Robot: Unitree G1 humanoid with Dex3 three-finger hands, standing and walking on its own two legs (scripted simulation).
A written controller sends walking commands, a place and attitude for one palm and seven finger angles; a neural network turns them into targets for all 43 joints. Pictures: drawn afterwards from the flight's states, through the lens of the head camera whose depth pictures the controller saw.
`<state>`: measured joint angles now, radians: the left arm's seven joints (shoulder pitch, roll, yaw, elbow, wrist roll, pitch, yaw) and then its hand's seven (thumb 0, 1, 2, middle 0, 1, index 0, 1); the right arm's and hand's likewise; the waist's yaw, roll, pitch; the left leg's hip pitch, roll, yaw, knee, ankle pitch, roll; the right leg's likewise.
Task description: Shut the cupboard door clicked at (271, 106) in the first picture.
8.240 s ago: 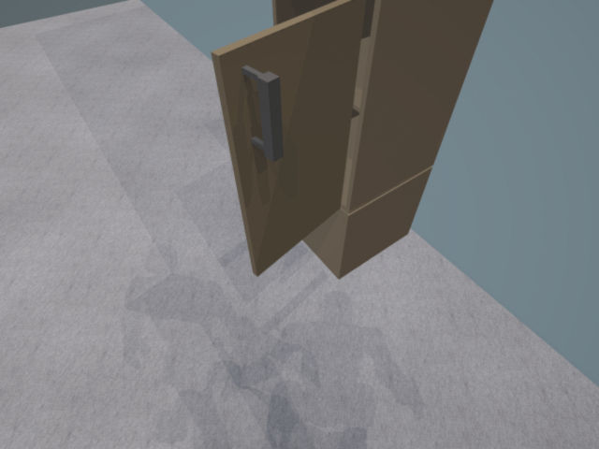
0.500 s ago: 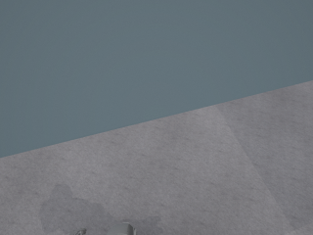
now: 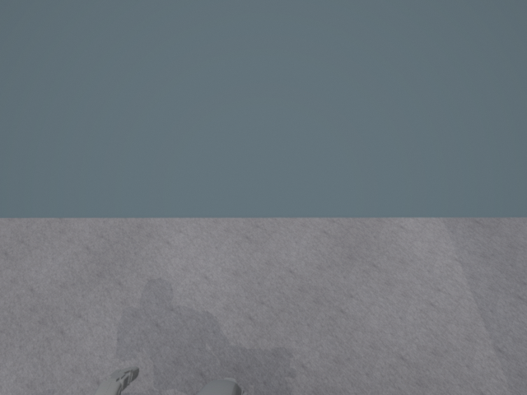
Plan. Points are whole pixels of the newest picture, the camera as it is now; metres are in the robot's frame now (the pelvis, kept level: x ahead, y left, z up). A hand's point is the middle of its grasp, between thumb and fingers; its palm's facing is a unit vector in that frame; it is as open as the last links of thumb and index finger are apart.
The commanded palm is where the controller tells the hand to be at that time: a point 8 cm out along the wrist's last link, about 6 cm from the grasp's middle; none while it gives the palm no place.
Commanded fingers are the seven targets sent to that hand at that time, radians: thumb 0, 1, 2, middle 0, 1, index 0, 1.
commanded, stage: walk to a spot facing it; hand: left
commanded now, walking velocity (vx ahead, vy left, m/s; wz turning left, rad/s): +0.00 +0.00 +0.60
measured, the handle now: out of the picture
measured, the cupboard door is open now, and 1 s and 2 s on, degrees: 100 100 100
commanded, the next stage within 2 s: none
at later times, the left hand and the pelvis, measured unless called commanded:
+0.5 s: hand out of the picture +0.05 +0.25 -0.15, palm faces +0.32 -0.91 -0.26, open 7.4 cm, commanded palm none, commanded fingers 0.00 0.90 0.90 -0.20 -0.30 -0.20 -0.30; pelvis +0.02 +0.01 +0.01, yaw +18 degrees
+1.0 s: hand out of the picture -0.07 +0.18 -0.17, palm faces +0.65 -0.73 -0.19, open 7.4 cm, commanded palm none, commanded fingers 0.00 0.90 0.90 -0.20 -0.30 -0.20 -0.30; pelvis +0.06 +0.03 +0.00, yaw +38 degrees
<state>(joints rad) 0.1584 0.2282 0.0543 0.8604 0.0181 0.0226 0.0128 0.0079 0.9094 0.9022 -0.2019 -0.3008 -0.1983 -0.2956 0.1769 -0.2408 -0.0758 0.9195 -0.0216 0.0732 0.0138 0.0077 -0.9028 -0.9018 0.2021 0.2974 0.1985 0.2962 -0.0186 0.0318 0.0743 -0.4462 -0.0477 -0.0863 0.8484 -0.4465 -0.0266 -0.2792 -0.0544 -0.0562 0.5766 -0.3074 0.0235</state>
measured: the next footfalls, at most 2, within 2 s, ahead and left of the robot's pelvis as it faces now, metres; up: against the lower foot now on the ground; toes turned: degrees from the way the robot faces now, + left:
left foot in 0.24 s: +0.06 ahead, +0.14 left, +0.00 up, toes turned +14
right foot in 0.60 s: +0.12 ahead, -0.12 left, +0.00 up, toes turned +20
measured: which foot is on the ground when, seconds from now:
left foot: up 0.00-0.22, down 0.24-0.60, up 0.62-0.98, down 1.00-1.00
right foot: down 0.00-0.24, up 0.26-0.58, down 0.60-1.00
